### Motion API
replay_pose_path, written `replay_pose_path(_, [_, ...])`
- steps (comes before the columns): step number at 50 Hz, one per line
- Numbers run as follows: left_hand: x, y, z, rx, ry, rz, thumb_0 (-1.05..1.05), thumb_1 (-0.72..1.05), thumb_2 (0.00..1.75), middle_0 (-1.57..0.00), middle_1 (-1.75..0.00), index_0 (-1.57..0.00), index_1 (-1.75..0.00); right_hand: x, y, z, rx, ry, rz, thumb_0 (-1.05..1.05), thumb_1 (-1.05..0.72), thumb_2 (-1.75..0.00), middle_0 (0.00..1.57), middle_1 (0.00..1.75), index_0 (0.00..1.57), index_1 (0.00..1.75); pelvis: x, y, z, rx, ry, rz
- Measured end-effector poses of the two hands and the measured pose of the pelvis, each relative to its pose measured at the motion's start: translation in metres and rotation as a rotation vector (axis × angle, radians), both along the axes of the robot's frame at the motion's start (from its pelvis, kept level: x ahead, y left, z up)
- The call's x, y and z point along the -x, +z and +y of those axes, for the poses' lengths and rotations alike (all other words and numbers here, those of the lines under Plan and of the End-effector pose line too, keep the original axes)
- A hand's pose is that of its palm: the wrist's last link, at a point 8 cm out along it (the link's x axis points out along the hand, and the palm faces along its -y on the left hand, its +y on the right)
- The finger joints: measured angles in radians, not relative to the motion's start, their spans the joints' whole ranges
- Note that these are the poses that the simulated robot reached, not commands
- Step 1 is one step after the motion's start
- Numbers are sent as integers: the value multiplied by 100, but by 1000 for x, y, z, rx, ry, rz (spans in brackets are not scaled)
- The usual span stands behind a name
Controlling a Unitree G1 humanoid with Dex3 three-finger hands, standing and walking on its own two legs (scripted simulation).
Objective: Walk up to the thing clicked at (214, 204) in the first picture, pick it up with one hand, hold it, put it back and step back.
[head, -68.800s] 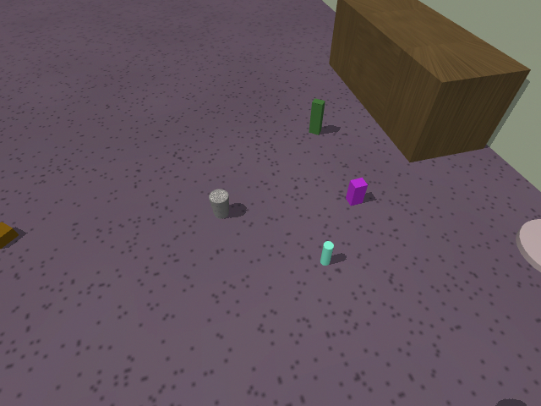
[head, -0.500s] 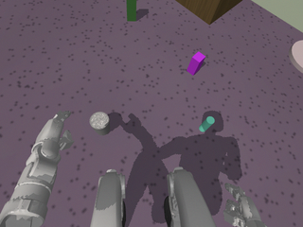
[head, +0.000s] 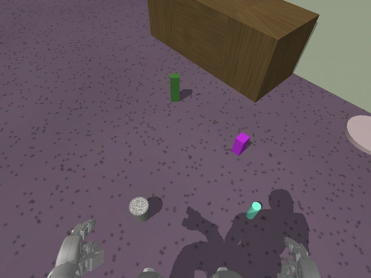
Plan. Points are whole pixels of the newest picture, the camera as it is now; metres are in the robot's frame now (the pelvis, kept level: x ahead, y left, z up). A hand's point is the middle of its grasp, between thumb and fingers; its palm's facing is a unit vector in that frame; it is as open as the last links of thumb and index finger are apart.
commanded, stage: home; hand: left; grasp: from above
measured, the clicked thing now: (140, 210) +0.52 +0.19 -0.63
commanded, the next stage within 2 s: none
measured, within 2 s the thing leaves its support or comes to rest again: neither
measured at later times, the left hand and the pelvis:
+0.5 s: hand (89, 274) +0.17 +0.18 -0.03, palm faces +0.07 -0.98 -0.19, open 7.4 cm; pelvis +0.02 +0.00 +0.02, yaw +1 degrees
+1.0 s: hand (88, 275) +0.17 +0.19 -0.03, palm faces +0.05 -0.98 -0.20, open 7.4 cm; pelvis +0.01 +0.01 +0.02, yaw +1 degrees
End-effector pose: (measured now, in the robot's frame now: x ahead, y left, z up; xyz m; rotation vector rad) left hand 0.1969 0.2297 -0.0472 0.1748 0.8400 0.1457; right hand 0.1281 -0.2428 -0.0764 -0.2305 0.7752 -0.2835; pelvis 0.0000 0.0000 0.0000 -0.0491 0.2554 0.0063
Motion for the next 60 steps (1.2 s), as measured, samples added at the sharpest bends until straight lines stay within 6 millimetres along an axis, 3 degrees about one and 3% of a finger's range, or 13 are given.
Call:
replay_pose_path(9, [33, 44, 1, 5, 11, -26, 1, 90, 89, -20, -30, -20, -29, -34, 36, 6, 11, 27, -145, 1, -91, -90, 20, 29, 20, 30, -16, 20, 2, -3, 11, -60])
replay_pose_path(18, [45, 47, 5, 9, 13, -14, 1, 90, 90, -20, -30, -20, -29, -56, 50, 14, 18, 81, -230, 1, -90, -90, 20, 29, 20, 30, -18, 23, 3, -8, 19, -85])
replay_pose_path(40, [39, 47, 4, 12, -10, -25, 1, 90, 90, -20, -30, -20, -29, -27, 39, 9, 30, 52, -163, 2, -90, -90, 20, 29, 20, 30, -14, 21, 5, -5, 10, -92])
replay_pose_path(60, [43, 47, 5, 11, -11, -28, 1, 90, 90, -20, -30, -20, -29, -36, 42, 11, 30, 69, -199, 2, -90, -90, 20, 29, 20, 30, -13, 20, 5, -5, 11, -89])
